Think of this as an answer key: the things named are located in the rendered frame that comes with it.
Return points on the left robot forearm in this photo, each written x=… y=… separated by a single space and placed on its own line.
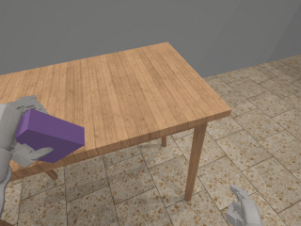
x=5 y=176

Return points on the table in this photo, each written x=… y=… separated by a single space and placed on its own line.
x=121 y=99

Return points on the sponge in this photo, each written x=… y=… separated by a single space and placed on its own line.
x=39 y=130

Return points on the robot right hand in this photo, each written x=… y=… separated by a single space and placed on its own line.
x=247 y=210

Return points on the robot left hand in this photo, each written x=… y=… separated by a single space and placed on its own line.
x=10 y=117

